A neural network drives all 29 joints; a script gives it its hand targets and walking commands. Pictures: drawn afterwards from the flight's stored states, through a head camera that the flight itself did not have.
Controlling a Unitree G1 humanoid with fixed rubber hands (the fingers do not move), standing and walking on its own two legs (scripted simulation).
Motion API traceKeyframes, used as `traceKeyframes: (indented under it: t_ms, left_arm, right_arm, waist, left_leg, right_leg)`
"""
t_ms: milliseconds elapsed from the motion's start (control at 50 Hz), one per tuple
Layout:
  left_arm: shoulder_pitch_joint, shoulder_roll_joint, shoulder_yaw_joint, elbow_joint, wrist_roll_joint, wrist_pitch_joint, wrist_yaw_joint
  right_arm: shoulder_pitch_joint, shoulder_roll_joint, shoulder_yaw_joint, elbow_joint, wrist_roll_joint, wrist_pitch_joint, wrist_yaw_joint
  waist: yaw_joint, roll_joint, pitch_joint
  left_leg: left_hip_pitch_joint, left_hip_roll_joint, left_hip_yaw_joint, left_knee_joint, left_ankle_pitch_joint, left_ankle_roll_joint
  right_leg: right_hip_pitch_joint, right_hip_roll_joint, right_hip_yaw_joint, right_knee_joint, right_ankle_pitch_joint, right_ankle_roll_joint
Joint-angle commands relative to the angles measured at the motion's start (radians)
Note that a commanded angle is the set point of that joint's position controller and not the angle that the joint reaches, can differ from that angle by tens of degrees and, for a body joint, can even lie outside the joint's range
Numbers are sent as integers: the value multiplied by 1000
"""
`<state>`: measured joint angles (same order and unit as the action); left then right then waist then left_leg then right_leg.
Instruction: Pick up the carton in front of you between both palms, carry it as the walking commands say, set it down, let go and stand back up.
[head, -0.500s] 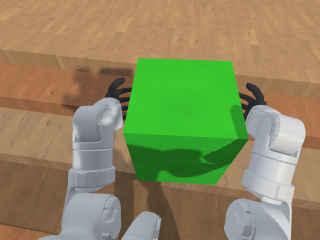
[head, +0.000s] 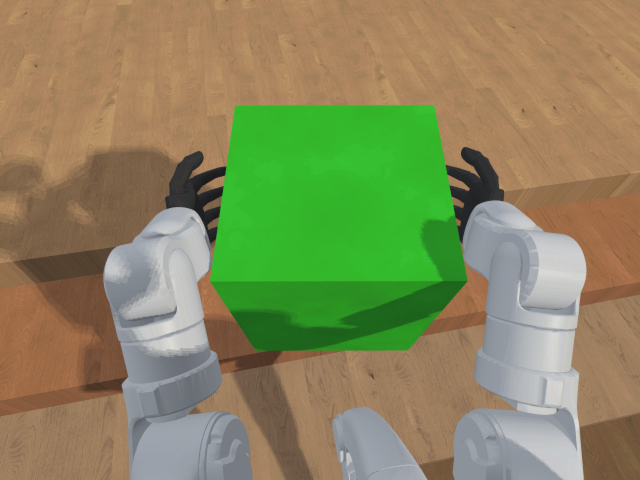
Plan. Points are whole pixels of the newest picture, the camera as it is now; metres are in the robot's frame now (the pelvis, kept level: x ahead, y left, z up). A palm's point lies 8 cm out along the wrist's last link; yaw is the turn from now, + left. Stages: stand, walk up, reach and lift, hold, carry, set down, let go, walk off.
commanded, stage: carry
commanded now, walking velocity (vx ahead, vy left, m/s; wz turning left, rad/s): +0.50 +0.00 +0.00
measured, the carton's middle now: (333, 244) +0.39 -0.05 +0.07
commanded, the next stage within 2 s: none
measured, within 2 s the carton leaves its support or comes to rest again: neither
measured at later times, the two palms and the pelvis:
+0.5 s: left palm out of the picture +0.66 +0.14 +0.28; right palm out of the picture +0.70 -0.16 +0.28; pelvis +0.31 -0.05 +0.12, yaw +1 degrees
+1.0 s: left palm out of the picture +0.97 +0.21 +0.34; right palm out of the picture +0.96 -0.09 +0.36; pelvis +0.61 +0.07 +0.22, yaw +0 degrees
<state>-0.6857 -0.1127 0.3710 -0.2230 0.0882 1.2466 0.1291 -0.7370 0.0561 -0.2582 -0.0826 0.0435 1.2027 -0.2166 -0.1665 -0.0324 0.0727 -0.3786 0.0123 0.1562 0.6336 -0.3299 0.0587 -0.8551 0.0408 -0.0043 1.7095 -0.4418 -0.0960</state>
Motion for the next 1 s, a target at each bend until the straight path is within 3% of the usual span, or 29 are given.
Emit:
traceKeyframes:
  t_ms: [0,40,80,100,120,160,180,200,220,240,280,320,340,440,500,540,580,620,640,660,700,720,740,760,780,820,860,900,980]
  left_arm:
    - [-600,-647,-656,39,-170,-10,-13]
    - [-599,-615,-648,96,-168,22,-15]
    - [-628,-604,-647,132,-189,47,-18]
    - [-644,-627,-646,135,-205,55,-20]
    - [-691,-657,-655,130,-227,58,-23]
    - [-685,-714,-659,201,-266,63,-28]
    - [-700,-746,-672,200,-297,61,-36]
    - [-728,-780,-681,198,-321,58,-47]
    - [-779,-822,-706,201,-374,46,-58]
    - [-801,-893,-746,205,-423,30,-71]
    - [-998,-1016,-798,75,-530,-3,-105]
    - [-1050,-1049,-826,66,-575,-15,-119]
    - [-1004,-1046,-823,100,-565,-19,-119]
    - [-878,-961,-781,72,-492,-24,-96]
    - [-785,-863,-734,116,-439,1,-84]
    - [-757,-809,-702,140,-412,19,-80]
    - [-758,-775,-674,173,-395,38,-83]
    - [-764,-775,-657,176,-395,46,-87]
    - [-756,-767,-632,201,-377,53,-89]
    - [-732,-754,-614,233,-356,56,-89]
    - [-670,-729,-562,298,-307,59,-84]
    - [-647,-725,-526,324,-258,56,-73]
    - [-624,-713,-500,347,-208,55,-61]
    - [-557,-722,-467,359,-158,46,-55]
    - [-588,-718,-482,317,-150,32,-53]
    - [-661,-837,-516,317,-178,12,-62]
    - [-768,-896,-594,190,-211,-21,-59]
    - [-789,-902,-681,113,-254,-39,-49]
    - [-645,-891,-783,123,-285,-45,-40]
  right_arm:
    - [-700,861,692,-146,371,27,186]
    - [-692,797,651,-66,338,60,190]
    - [-693,780,595,-9,316,83,196]
    - [-702,795,585,-5,308,92,198]
    - [-711,804,569,9,302,99,201]
    - [-696,783,508,62,260,118,199]
    - [-673,773,480,98,222,119,192]
    - [-620,779,450,145,173,118,184]
    - [-551,780,424,159,108,112,177]
    - [-547,765,381,151,80,105,173]
    - [-694,807,385,66,73,83,167]
    - [-715,814,386,54,48,65,154]
    - [-685,799,393,72,35,60,151]
    - [-616,811,486,45,81,49,152]
    - [-615,786,518,39,95,73,141]
    - [-628,773,529,40,114,91,138]
    - [-661,758,528,47,127,105,134]
    - [-687,791,544,56,154,110,127]
    - [-691,814,553,89,167,110,129]
    - [-711,826,552,103,177,107,133]
    - [-684,840,543,151,192,98,136]
    - [-663,877,546,176,214,96,143]
    - [-672,890,542,203,237,89,156]
    - [-717,913,544,214,278,68,169]
    - [-759,986,576,152,313,45,186]
    - [-912,1059,617,52,359,13,207]
    - [-988,1117,655,-56,405,-16,222]
    - [-882,1089,639,-50,373,-26,214]
    - [-609,915,594,-27,250,-10,198]
  waist:
    - [28,110,-543]
    - [42,127,-403]
    - [98,89,-329]
    - [132,145,-344]
    - [163,215,-411]
    - [297,299,-560]
    - [384,236,-621]
    - [392,90,-679]
    - [263,-226,-734]
    - [264,-176,-840]
    - [244,-81,-673]
    - [214,6,-621]
    - [234,32,-595]
    - [277,-13,-593]
    - [305,-74,-534]
    - [289,-51,-455]
    - [239,-64,-351]
    - [186,-162,-354]
    - [167,-223,-370]
    - [112,-276,-416]
    - [42,-222,-582]
    - [-7,-206,-632]
    - [-22,-36,-653]
    - [76,350,-658]
    - [60,322,-783]
    - [100,123,-681]
    - [125,125,-599]
    - [122,127,-573]
    - [79,134,-565]
  left_leg:
    - [705,336,-464,-273,415,219]
    - [649,313,-387,-360,320,204]
    - [386,211,-199,-483,298,144]
    - [229,184,-112,-560,435,124]
    - [157,164,-36,-488,849,117]
    - [262,149,63,-88,1464,76]
    - [272,104,80,230,1371,24]
    - [75,34,-32,527,735,-21]
    - [-176,-110,-125,922,-44,-74]
    - [-210,-87,-306,1158,34,-24]
    - [-334,-27,-287,1166,78,7]
    - [-454,1,-264,1206,65,37]
    - [-484,10,-249,1142,39,41]
    - [-715,36,-167,1029,-120,43]
    - [-1017,59,-173,1317,-254,52]
    - [-1120,91,-152,1296,-259,37]
    - [-964,121,-73,1064,-207,19]
    - [-520,111,-18,709,-111,26]
    - [-327,79,46,601,2,38]
    - [-213,45,87,558,55,49]
    - [-31,-82,161,484,43,57]
    - [66,-111,159,208,147,38]
    - [297,-63,-69,-29,133,59]
    - [483,338,-726,-165,538,193]
    - [483,320,-893,-174,535,291]
    - [373,285,-745,-121,260,226]
    - [349,265,-609,-158,44,159]
    - [391,258,-503,-182,37,136]
    - [605,285,-428,-193,259,184]
  right_leg:
    - [-443,-94,-7,132,-130,-21]
    - [-535,-122,-27,63,-180,-20]
    - [-224,-127,-135,-344,-33,-12]
    - [60,-120,-171,-527,90,-25]
    - [293,-54,-242,-569,208,-36]
    - [528,62,-304,-671,224,-25]
    - [675,78,-264,-934,294,-12]
    - [918,1,-16,-1140,423,-42]
    - [1025,-359,575,-1229,685,-187]
    - [982,-352,724,-1228,395,-275]
    - [798,-286,616,-1273,115,-199]
    - [790,-313,514,-1264,50,-174]
    - [819,-293,475,-1273,28,-158]
    - [1074,-319,354,-1283,304,-186]
    - [1194,-397,382,-1349,205,-212]
    - [1191,-380,321,-1412,108,-166]
    - [985,-306,178,-1519,27,-103]
    - [714,-229,-23,-1672,214,-88]
    - [615,-211,-128,-1689,426,-84]
    - [645,-223,-168,-1594,773,-77]
    - [805,-212,-212,-1214,1539,-35]
    - [843,-182,-262,-968,1498,12]
    - [668,-140,-152,-643,1082,81]
    - [306,12,-51,-255,157,149]
    - [230,26,129,7,147,93]
    - [101,-8,145,142,181,45]
    - [-19,-65,82,119,162,15]
    - [-64,-78,41,22,142,1]
    - [-343,-63,-48,134,37,-6]
